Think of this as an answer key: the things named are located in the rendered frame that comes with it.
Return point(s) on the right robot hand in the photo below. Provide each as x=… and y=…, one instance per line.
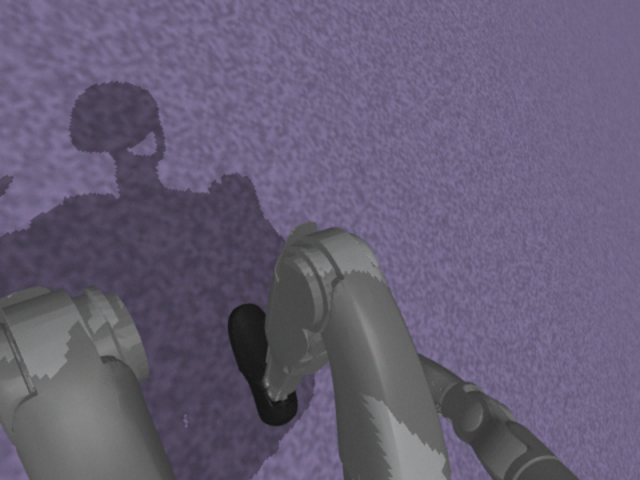
x=439, y=378

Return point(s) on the right robot foot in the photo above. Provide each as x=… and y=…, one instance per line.
x=246, y=329

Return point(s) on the right robot arm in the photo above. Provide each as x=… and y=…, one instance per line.
x=506, y=449

